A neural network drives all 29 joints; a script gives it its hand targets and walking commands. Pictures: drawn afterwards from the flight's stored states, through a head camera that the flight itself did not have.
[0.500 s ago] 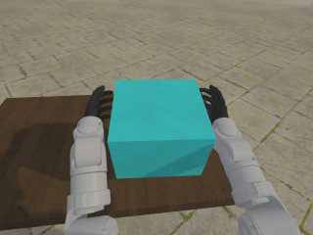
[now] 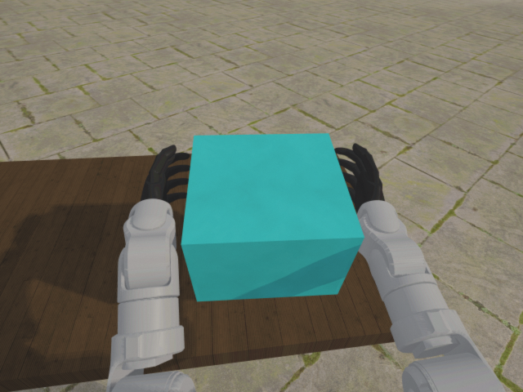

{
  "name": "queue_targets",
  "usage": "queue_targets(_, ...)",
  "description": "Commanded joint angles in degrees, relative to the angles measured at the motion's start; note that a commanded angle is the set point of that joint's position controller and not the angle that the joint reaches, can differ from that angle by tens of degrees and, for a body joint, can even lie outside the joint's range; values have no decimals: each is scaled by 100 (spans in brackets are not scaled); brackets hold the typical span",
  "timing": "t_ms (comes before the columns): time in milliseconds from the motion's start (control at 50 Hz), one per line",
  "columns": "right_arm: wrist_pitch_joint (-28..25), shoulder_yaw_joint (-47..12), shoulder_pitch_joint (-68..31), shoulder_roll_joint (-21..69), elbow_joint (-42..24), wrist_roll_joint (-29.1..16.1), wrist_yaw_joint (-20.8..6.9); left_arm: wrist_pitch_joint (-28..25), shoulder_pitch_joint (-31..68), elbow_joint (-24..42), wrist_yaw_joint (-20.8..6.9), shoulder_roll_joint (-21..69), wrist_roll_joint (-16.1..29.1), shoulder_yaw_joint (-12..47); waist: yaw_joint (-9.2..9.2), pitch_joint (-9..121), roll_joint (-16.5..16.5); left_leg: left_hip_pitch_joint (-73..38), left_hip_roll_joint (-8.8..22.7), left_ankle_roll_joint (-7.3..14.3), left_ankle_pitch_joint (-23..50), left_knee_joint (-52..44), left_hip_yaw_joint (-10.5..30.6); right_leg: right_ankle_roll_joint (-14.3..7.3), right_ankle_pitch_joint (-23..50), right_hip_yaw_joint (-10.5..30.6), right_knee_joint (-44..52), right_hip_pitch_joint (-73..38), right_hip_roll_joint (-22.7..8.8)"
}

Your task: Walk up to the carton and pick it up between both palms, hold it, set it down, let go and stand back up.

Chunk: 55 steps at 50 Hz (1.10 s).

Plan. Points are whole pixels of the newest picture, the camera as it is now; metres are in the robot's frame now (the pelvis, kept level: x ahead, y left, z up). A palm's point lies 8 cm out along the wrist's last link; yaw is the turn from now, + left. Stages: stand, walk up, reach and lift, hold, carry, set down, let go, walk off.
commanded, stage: hold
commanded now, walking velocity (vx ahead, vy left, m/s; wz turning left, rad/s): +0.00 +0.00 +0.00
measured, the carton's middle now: (265, 214) +0.35 +0.00 +0.13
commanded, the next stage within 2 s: none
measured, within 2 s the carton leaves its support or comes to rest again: neither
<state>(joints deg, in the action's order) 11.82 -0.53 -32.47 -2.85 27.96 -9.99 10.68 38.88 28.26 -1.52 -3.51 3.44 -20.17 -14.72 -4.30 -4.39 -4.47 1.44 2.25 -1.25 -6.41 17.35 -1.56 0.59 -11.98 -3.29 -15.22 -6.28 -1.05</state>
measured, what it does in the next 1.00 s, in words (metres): stands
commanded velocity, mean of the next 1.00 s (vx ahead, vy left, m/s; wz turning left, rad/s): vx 0.00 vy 0.00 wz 0.00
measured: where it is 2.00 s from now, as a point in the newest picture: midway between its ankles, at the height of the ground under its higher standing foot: outside the picture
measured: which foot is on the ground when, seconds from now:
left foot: down 0.00-1.00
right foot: down 0.00-1.00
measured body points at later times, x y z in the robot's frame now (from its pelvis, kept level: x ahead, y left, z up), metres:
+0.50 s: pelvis -0.01 -0.01 +0.00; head -0.05 +0.02 +0.45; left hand +0.35 +0.15 +0.17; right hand +0.36 -0.15 +0.17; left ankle +0.05 +0.13 -0.75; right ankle -0.03 -0.12 -0.75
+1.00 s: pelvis +0.00 +0.00 +0.00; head -0.04 +0.04 +0.45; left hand +0.36 +0.16 +0.16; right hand +0.37 -0.15 +0.16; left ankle +0.05 +0.13 -0.75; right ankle -0.03 -0.12 -0.75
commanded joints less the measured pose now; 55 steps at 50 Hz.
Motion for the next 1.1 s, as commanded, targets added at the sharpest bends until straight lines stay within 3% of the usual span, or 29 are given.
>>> queue_targets(0,-270,-2124,-3892,2852,-1885,-286,-465,-225,3016,546,-767,2555,778,2621,-35,2053,377,-1454,-332,62,1529,97,-191,205,1549,-316,182,477,375)
queue_targets(120,-203,-2085,-3934,2938,-1796,-273,-469,-194,3149,585,-796,2499,703,2520,37,1913,521,-1416,-337,93,1328,69,-243,202,1484,-305,179,539,352)
queue_targets(140,-182,-2090,-3891,2950,-1778,-242,-464,-196,3173,490,-805,2518,726,2538,-30,1832,397,-1369,-355,89,1226,14,-255,223,1451,-310,188,586,342)
queue_targets(160,-197,-2057,-3954,2909,-1836,-252,-467,-196,3172,485,-806,2550,754,2568,-28,1940,510,-1394,-359,86,1283,48,-239,205,1504,-282,192,541,332)
queue_targets(280,-163,-1999,-3924,3021,-1597,-145,-451,-232,3302,313,-886,2380,665,2307,-9,1757,257,-1267,-406,203,900,-70,-277,290,1488,-262,221,583,281)
queue_targets(300,-223,-2027,-4084,3038,-1850,-204,-440,-229,3228,362,-893,2464,700,2389,18,2054,342,-1311,-402,173,1051,-10,-261,251,1619,-238,188,494,286)
queue_targets(340,-176,-1915,-4078,2996,-1495,-101,-451,-214,3330,81,-916,2433,614,2239,-20,1666,346,-1218,-374,200,659,-115,-289,243,1107,-270,281,671,297)
queue_targets(400,-235,-1913,-4202,3043,-1565,-63,-471,-252,3384,93,-909,2374,609,2159,95,1844,249,-1167,-379,238,602,-139,-300,255,1039,-282,273,679,281)
queue_targets(560,-321,-1690,-4337,3069,-1177,108,-585,-316,3598,-337,-876,2444,532,2073,83,1672,295,-1062,-356,263,265,-236,-332,205,437,-275,340,877,289)
queue_targets(660,-450,-1606,-4400,2990,-1141,84,-633,-350,3581,-277,-816,2614,602,2265,16,1897,491,-1213,-340,164,546,-136,-332,152,413,-340,323,934,314)
queue_targets(760,-528,-1836,-4325,2929,-1578,-118,-595,-406,3353,123,-781,2703,788,2517,-73,2383,563,-1519,-308,76,1360,122,-215,124,1065,-351,221,696,384)
queue_targets(780,-490,-1832,-4279,2923,-1391,-148,-582,-411,3460,131,-760,2619,782,2531,-73,2276,510,-1537,-300,64,1451,124,-205,146,1085,-368,230,762,390)
queue_targets(880,-385,-1851,-4015,2796,-1312,-143,-604,-298,3279,160,-740,2553,728,2541,-24,1862,578,-1412,-288,21,1342,37,-197,125,895,-334,274,777,382)
queue_targets(980,-423,-2110,-4027,2862,-1793,-293,-543,-320,3154,522,-717,2607,855,2755,-86,2195,578,-1632,-297,-4,1891,207,-150,139,1453,-343,213,611,419)
queue_targets(1000,-424,-2115,-4035,2871,-1935,-299,-525,-316,3136,600,-701,2616,844,2734,-16,2226,576,-1620,-298,-16,1994,250,-144,144,1574,-357,169,567,429)
queue_targets(1080,-295,-2129,-3938,2813,-1806,-294,-495,-224,3062,435,-722,2519,740,2624,-25,1789,498,-1470,-314,29,1619,137,-180,178,1371,-347,224,574,402)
